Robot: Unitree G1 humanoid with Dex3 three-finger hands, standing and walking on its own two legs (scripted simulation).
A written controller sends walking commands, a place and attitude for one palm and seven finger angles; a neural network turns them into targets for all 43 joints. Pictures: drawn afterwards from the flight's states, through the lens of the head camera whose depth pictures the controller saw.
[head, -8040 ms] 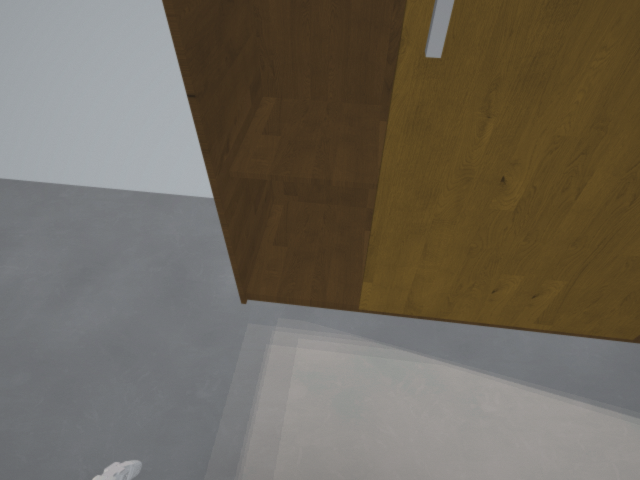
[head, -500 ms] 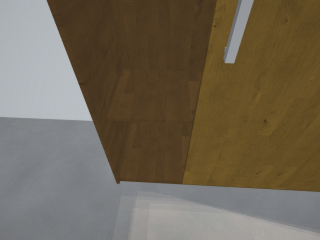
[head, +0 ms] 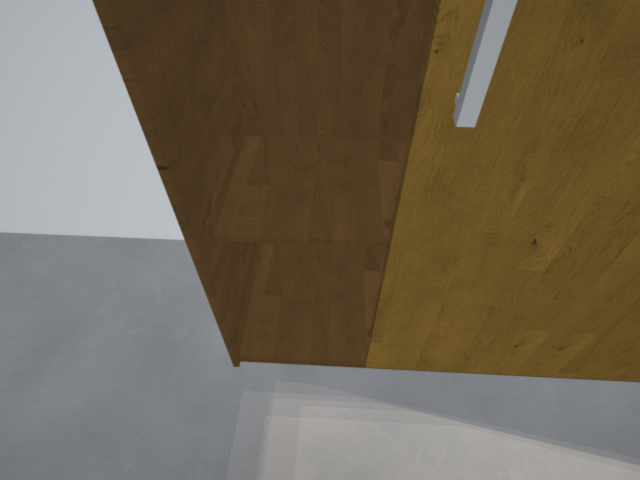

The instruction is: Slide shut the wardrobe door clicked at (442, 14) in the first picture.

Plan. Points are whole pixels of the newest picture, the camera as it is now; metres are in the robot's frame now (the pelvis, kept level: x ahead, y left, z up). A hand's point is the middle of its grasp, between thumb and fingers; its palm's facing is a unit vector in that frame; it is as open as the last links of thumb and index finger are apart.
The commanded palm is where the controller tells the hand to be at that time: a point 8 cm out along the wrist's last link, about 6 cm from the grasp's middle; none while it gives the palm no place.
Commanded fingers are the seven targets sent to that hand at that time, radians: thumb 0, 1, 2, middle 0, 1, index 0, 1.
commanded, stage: look again from close up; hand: right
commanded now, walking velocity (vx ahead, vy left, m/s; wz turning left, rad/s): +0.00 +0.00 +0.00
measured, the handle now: (477, 57) +0.56 -0.17 +0.27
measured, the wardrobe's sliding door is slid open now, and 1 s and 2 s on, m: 0.42 0.42 0.42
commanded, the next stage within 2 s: shuffle to correct the standing spot in 0.52 s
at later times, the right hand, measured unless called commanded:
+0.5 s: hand out of the picture -0.02 -0.14 -0.18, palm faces +0.07 +0.99 -0.13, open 7.4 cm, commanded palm none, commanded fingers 0.00 -0.90 -0.90 0.20 0.30 0.20 0.30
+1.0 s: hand out of the picture -0.01 -0.16 -0.19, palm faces +0.09 +0.99 -0.10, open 7.4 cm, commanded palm none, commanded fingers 0.00 -0.90 -0.90 0.20 0.30 0.20 0.30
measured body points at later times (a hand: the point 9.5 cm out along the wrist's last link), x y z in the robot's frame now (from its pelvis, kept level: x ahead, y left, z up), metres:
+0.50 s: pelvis +0.00 +0.01 +0.00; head +0.01 +0.00 +0.45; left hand -0.02 +0.20 -0.16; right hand -0.02 -0.19 -0.17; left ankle +0.01 +0.10 -0.74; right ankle -0.01 -0.12 -0.74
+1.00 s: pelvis +0.04 -0.01 -0.01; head +0.04 -0.04 +0.44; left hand +0.00 +0.19 -0.16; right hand -0.02 -0.21 -0.18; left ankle +0.01 +0.09 -0.71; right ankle +0.00 -0.11 -0.74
